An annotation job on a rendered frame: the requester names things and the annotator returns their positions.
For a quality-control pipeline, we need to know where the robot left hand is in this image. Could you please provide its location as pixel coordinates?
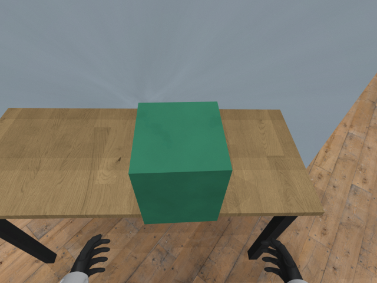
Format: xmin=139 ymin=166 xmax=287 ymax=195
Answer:
xmin=70 ymin=234 xmax=110 ymax=277

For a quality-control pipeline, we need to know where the robot right hand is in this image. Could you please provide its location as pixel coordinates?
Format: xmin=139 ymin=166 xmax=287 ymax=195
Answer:
xmin=260 ymin=238 xmax=303 ymax=283

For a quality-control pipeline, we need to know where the table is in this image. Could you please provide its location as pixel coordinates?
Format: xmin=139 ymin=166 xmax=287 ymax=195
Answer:
xmin=0 ymin=108 xmax=325 ymax=264

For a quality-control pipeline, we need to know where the carton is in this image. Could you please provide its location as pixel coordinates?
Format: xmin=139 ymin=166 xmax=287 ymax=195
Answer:
xmin=128 ymin=101 xmax=232 ymax=224

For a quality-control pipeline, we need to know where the robot left forearm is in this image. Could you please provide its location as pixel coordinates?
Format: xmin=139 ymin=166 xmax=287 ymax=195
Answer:
xmin=59 ymin=271 xmax=89 ymax=283

